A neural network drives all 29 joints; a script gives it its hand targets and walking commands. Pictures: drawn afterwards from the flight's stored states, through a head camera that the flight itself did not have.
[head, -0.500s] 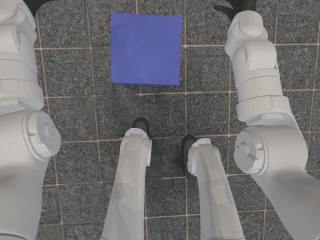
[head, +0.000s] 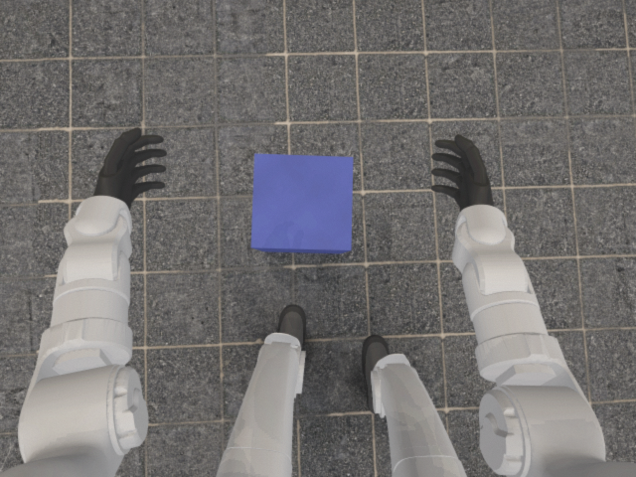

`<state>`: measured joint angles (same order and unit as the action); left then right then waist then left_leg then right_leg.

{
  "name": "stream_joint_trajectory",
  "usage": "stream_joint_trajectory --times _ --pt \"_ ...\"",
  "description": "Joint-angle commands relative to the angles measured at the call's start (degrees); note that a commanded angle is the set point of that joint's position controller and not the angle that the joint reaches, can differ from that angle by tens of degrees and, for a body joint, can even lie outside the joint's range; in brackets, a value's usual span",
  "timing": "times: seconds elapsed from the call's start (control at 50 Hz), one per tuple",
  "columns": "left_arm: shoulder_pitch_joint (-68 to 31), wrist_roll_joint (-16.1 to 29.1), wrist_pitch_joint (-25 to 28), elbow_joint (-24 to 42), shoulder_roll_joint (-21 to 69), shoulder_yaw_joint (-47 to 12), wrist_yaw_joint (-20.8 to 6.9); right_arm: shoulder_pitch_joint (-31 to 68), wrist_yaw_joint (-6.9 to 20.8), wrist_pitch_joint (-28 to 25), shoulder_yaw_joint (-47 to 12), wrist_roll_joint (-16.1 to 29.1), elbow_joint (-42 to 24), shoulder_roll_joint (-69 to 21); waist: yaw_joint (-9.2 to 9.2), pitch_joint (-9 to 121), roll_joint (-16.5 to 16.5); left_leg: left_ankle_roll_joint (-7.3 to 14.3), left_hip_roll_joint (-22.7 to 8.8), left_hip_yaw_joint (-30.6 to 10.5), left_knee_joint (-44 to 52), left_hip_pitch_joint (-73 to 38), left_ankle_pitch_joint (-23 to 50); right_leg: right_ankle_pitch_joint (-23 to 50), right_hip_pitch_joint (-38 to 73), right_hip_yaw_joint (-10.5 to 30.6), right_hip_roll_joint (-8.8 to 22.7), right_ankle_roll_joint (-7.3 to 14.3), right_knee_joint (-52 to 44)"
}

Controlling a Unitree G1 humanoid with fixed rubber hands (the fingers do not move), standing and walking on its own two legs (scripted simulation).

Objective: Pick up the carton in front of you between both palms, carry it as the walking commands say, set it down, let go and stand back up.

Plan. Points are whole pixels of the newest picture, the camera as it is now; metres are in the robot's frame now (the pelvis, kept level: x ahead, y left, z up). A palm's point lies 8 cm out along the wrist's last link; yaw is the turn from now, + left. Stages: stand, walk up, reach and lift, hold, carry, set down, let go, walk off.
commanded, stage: let go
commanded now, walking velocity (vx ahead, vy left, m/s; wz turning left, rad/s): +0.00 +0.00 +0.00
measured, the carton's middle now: (303, 210) +0.46 +0.08 -0.58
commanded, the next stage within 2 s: stand in 1.02 s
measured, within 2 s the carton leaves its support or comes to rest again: neither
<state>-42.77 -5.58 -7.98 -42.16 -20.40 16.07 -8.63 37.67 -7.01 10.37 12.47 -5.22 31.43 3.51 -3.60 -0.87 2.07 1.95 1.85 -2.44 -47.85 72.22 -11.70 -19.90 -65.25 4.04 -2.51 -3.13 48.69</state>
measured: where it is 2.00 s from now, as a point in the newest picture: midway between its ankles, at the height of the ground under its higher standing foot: (333, 372)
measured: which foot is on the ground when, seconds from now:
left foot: down 0.00-1.00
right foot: down 0.00-1.00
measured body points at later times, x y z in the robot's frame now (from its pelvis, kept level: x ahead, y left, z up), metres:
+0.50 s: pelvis +0.04 -0.03 +0.06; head +0.14 -0.03 +0.50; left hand +0.24 +0.22 -0.02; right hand +0.27 -0.25 -0.03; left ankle +0.07 +0.09 -0.67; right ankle +0.01 -0.15 -0.67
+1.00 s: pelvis +0.07 -0.04 +0.07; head +0.08 -0.05 +0.52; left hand +0.23 +0.20 +0.00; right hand +0.25 -0.27 -0.01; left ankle +0.07 +0.09 -0.67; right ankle +0.01 -0.15 -0.67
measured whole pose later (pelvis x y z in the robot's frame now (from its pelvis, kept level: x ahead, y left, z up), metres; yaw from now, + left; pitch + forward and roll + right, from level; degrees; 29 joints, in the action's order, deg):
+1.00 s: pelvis +0.07 -0.04 +0.07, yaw +1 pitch -2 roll +1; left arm 12.9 -0.5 -7.7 -24.3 -13.3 2.0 -3.8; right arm -11.5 2.3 6.2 1.6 0.2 26.4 11.7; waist -0.4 -3.3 1.0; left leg -0.8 1.3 -2.0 -24.6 10.1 -12.5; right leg -19.9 -4.5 5.1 -1.6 1.1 26.6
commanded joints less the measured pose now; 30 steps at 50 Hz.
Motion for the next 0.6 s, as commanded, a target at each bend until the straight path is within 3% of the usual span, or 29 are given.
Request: stream_joint_trajectory --times 0.0,0.02,0.04,0.06,0.08,0.1,0.12,0.14,0.16,0.18,0.2,0.22,0.24,0.26,0.3,0.32,0.34,0.36,0.38,0.4,0.42,0.44,0.46,0.48,0.5,0.52,0.54,0.58 --pt "1.0 1.4 2.5 8.5 -3.0 0.0 0.6 -2.0 1.1 -3.4 -1.9 0.5 -5.6 3.5 -1.03 51.3 -6.1 -2.1 -1.9 -3.6 -0.9 -70.3 37.2 6.2 -4.2 -5.8 -3.2 -0.4 -6.9" --pt "3.0 1.0 3.3 8.6 -4.2 0.1 0.8 -3.0 1.6 -3.7 -1.7 -0.1 -5.0 3.1 -1.39 47.9 -6.5 -1.8 -1.9 -3.4 0.8 -67.1 38.2 6.2 -4.4 -4.9 -3.1 0.0 -8.1" --pt "4.7 1.5 3.9 8.9 -4.2 -0.5 1.1 -6.2 2.0 -4.5 0.4 0.0 -4.9 4.3 1.3 48.7 -5.7 -1.4 -2.0 -3.7 1.7 -67.6 33.3 6.7 -0.6 -5.7 -3.6 -0.2 -7.5" --pt "6.0 1.7 4.0 10.7 -2.7 -1.9 1.1 -8.5 2.2 -4.7 -1.3 -0.3 -4.4 5.2 0.18 44.9 -8.6 -2.1 -1.6 -2.7 3.2 -65.3 29.6 5.5 0.9 -4.0 -2.2 0.6 -9.5" --pt "10.8 2.4 4.6 8.9 -2.2 -2.3 1.5 -7.8 2.8 -5.3 -2.9 1.7 -6.2 4.5 -1.73 42.6 -6.3 -1.5 -2.2 -3.1 4.0 -64.7 30.7 5.1 1.4 -4.4 -2.5 0.4 -9.4" --pt "13.2 2.6 5.0 10.1 -2.3 -2.3 1.4 -11.3 3.1 -5.6 -3.6 1.5 -4.7 4.1 0.12 42.3 -4.3 -1.8 -1.9 -3.0 5.3 -63.0 25.2 4.4 7.2 -4.6 -2.0 0.4 -10.5" --pt "14.7 2.2 5.2 10.2 -3.1 -1.4 1.7 -14.2 3.3 -5.9 -1.1 -0.7 -3.8 5.3 1.12 40.6 -3.9 -1.7 -1.5 -3.2 6.4 -64.3 25.6 3.6 6.7 -4.8 -2.3 0.4 -11.1" --pt "17.5 3.2 5.8 10.4 -2.1 -2.8 1.8 -15.7 3.7 -6.7 -4.7 2.2 -5.9 4.9 1.6 39.4 -5.6 -1.7 -1.3 -1.7 6.4 -63.9 24.1 4.4 8.8 -4.8 -2.3 0.6 -11.9" --pt "21.4 3.2 6.2 11.8 0.6 -3.1 1.8 -18.1 3.8 -7.2 -2.1 -0.3 -3.5 6.6 0.36 38.1 -5.0 -2.0 -1.4 -1.5 7.7 -62.2 24.2 5.8 12.9 -4.0 -1.5 1.1 -12.8" --pt "20.9 3.1 6.7 12.7 0.3 -4.6 2.1 -19.0 4.5 -7.7 -4.7 1.8 -5.1 4.4 1.48 36.1 -5.3 -1.2 -1.3 -1.8 10.3 -62.8 21.4 5.9 14.5 -4.6 -1.9 1.2 -13.2" --pt "25.1 3.0 6.9 13.0 -1.6 -2.7 2.2 -20.7 4.6 -8.0 -4.2 1.0 -6.1 6.2 -0.4 35.0 -3.0 -1.4 -1.0 -1.0 10.2 -61.7 20.5 6.6 19.1 -4.4 -1.7 1.0 -13.9" --pt "27.3 3.4 7.1 13.6 1.0 -5.2 2.4 -22.5 5.0 -8.2 -5.0 2.4 -5.3 6.8 0.19 32.0 -4.5 -1.9 -0.8 -0.5 11.1 -61.0 18.6 5.5 20.0 -3.8 -1.4 1.4 -15.2" --pt "29.9 4.4 7.6 15.0 1.2 -5.9 2.3 -25.1 5.2 -8.6 -6.8 3.2 -7.3 5.7 1.07 31.1 -2.2 -1.4 -0.6 -0.1 11.8 -62.3 18.6 7.0 23.6 -4.4 -1.5 1.1 -16.0" --pt "31.6 3.1 7.7 14.2 -0.5 -4.5 2.5 -26.2 5.6 -8.7 -4.6 1.4 -6.8 6.7 0.27 30.5 -1.3 -1.3 -0.8 -0.8 12.0 -61.4 18.6 6.5 24.4 -4.1 -1.2 0.9 -16.4" --pt "34.0 3.5 8.0 17.1 0.1 -6.1 2.7 -30.4 6.1 -9.6 -5.9 4.0 -7.9 8.5 1.96 28.0 -4.5 -1.6 -0.4 0.7 13.0 -64.5 17.2 8.2 28.2 -3.1 -0.7 1.3 -18.6" --pt "36.5 4.2 8.2 19.4 1.0 -7.0 2.7 -33.2 6.6 -9.6 -7.1 3.8 -6.8 8.1 1.48 24.8 -4.3 -1.8 -0.3 0.6 15.2 -63.9 15.6 8.0 31.0 -3.1 -0.4 1.8 -19.6" --pt "41.9 3.4 7.9 16.5 0.2 -6.5 3.0 -34.6 6.8 -9.4 -7.3 4.3 -7.9 8.4 1.72 23.3 -3.7 -1.9 -0.4 1.0 15.9 -64.5 15.0 8.3 33.0 -3.4 -0.8 1.5 -20.3" --pt "42.7 4.1 8.1 18.0 1.5 -8.7 3.3 -35.7 7.1 -9.6 -7.4 4.1 -6.9 9.2 1.4 20.4 -3.4 -1.8 -0.3 1.3 16.8 -63.0 13.7 8.5 35.5 -2.0 0.0 1.9 -21.8" --pt "42.9 5.3 8.3 19.3 2.2 -8.4 3.1 -37.8 7.2 -9.9 -6.7 3.7 -8.3 10.3 2.94 19.2 -2.3 -1.9 -0.1 1.4 17.4 -65.6 15.3 10.5 35.6 -2.4 -0.1 1.8 -22.3" --pt "46.0 4.1 8.8 20.4 1.1 -9.1 3.4 -38.9 7.2 -10.3 -7.9 4.8 -8.2 10.0 1.94 18.6 -2.9 -1.6 -0.1 1.3 18.1 -66.7 15.6 12.5 38.3 -1.8 0.3 1.8 -23.4" --pt "46.1 3.6 8.9 22.7 0.2 -7.4 3.4 -40.3 7.5 -10.6 -7.7 4.3 -9.7 11.5 1.5 16.3 -2.6 -2.0 0.6 2.5 18.9 -68.6 13.4 9.5 37.7 -2.4 0.2 2.1 -24.8" --pt "46.0 5.0 8.4 22.8 3.2 -11.0 3.8 -40.4 8.2 -10.3 -8.9 5.3 -8.2 8.8 2.91 14.3 -2.6 -1.3 0.1 1.6 20.4 -69.7 13.4 8.6 36.9 -2.4 0.2 2.3 -26.0" --pt "48.7 3.4 7.6 25.1 1.7 -8.9 3.9 -41.1 8.6 -10.2 -8.6 5.4 -9.5 10.1 0.43 13.2 -4.1 -2.4 0.8 2.7 20.6 -70.4 13.3 7.9 40.3 -1.5 1.0 2.9 -27.8" --pt "50.9 4.3 7.0 21.7 0.9 -8.8 4.0 -42.5 8.7 -10.1 -8.2 5.2 -11.2 10.5 3.32 11.8 1.0 -1.8 0.5 2.6 21.0 -72.8 13.2 10.2 39.3 -2.0 1.4 2.6 -29.0" --pt "53.6 4.4 7.2 20.4 0.8 -10.4 4.0 -44.0 9.0 -9.7 -9.2 5.3 -9.0 11.6 2.6 9.4 -0.5 -1.8 0.7 2.5 21.7 -74.0 13.0 9.6 39.3 -1.3 1.6 2.4 -29.7" --pt "52.9 6.1 7.2 24.2 3.5 -11.8 3.9 -45.0 9.2 -9.6 -6.8 4.5 -10.2 12.8 3.74 7.7 0.7 -2.3 0.8 2.7 22.3 -75.4 12.7 9.2 40.1 -1.5 1.2 2.4 -29.4" --pt "53.2 5.7 6.5 24.5 3.1 -12.0 3.9 -45.4 9.3 -9.2 -7.7 5.1 -10.6 11.7 3.83 8.9 -0.6 -2.1 0.7 2.8 22.6 -75.2 12.8 10.6 42.7 -1.5 1.5 2.6 -30.0" --pt "53.4 4.9 5.8 24.9 1.6 -11.2 4.3 -48.2 9.7 -9.1 -9.3 4.9 -9.8 12.5 3.75 2.6 3.5 -2.5 1.2 3.4 22.7 -76.9 12.0 10.7 41.1 -1.3 2.6 2.3 -31.8"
